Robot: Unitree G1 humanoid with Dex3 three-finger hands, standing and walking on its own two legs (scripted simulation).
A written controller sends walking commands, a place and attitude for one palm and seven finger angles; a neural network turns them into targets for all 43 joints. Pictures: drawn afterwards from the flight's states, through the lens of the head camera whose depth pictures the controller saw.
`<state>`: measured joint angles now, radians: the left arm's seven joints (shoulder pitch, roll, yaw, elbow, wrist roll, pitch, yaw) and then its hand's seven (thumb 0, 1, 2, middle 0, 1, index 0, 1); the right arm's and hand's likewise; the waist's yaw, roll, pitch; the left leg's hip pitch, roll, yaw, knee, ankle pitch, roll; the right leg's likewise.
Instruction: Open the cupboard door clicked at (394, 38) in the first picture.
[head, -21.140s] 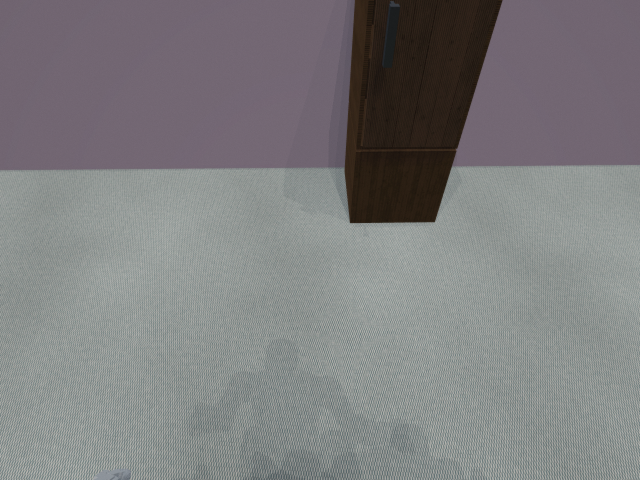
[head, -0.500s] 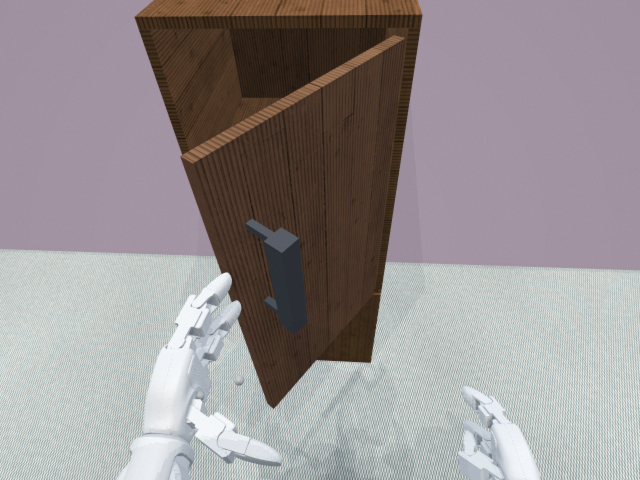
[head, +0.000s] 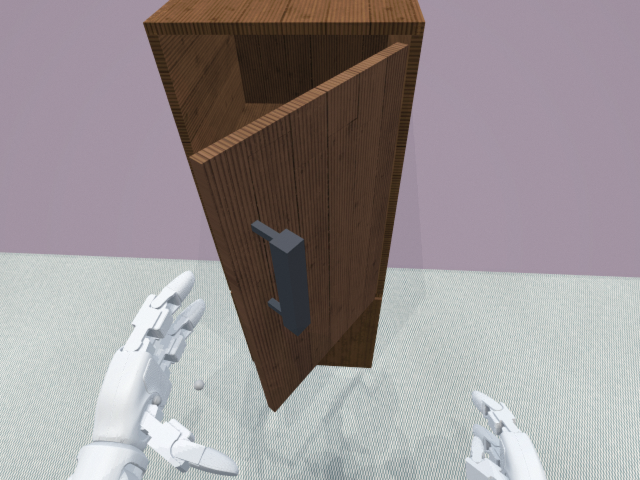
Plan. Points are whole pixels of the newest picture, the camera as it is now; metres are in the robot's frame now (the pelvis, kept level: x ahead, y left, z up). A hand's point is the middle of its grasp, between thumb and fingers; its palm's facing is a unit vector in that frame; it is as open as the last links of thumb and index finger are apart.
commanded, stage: draw the hand back to the body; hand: left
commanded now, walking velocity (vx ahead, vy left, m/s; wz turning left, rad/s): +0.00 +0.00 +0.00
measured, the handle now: (279, 279) +0.34 +0.07 +0.10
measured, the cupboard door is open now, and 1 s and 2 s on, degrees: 54 54 54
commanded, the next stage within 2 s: step back with the hand held close in 1.34 s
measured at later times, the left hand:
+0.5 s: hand (104, 377) +0.19 +0.21 +0.14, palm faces +0.22 -0.93 -0.29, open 14.5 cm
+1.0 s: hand (1, 337) +0.20 +0.28 +0.19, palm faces +0.44 -0.81 -0.38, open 8.7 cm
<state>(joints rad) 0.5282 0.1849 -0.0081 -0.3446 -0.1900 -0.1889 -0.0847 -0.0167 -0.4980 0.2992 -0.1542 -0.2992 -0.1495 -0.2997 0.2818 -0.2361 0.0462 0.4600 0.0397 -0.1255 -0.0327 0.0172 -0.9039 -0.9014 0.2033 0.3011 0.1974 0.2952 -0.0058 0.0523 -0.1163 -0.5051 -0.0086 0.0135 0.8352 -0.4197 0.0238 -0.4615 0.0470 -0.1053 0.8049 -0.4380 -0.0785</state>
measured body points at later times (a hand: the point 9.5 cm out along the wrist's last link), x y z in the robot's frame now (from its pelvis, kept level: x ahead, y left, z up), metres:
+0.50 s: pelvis +0.00 +0.02 +0.03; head -0.02 +0.00 +0.48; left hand +0.17 +0.26 +0.16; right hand +0.19 -0.19 -0.04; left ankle +0.00 +0.10 -0.70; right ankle -0.01 -0.07 -0.70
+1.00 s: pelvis +0.01 +0.02 +0.04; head -0.02 +0.00 +0.49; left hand +0.17 +0.32 +0.22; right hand +0.19 -0.20 -0.04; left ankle +0.00 +0.10 -0.70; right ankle -0.01 -0.07 -0.70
